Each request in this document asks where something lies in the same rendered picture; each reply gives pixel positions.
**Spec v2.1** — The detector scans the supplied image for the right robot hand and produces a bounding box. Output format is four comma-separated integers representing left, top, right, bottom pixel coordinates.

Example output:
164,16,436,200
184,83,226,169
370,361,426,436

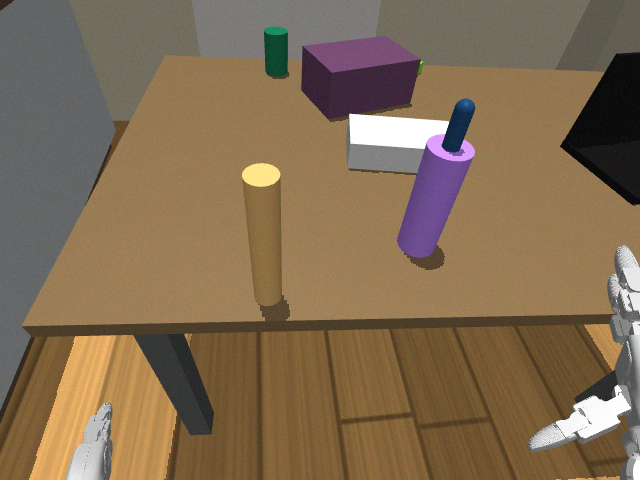
528,245,640,452

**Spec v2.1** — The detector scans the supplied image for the left robot hand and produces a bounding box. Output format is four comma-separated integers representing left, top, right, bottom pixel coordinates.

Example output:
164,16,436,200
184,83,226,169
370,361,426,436
65,402,113,480

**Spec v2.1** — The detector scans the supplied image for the table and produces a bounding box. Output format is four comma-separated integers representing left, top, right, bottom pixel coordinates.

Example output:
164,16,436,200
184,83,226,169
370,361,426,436
22,55,640,435

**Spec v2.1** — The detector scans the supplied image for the right robot arm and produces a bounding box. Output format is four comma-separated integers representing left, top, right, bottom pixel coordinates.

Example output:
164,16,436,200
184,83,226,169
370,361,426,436
620,426,640,480

